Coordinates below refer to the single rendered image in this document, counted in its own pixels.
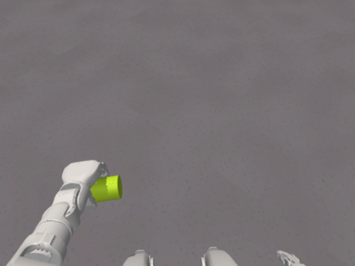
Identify left robot hand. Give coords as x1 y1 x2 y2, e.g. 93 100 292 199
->
62 160 110 209

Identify left robot arm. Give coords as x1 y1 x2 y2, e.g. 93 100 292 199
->
6 180 90 266

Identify right robot hand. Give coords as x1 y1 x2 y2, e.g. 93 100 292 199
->
276 250 305 266

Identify can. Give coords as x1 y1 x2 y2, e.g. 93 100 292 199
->
90 175 122 202

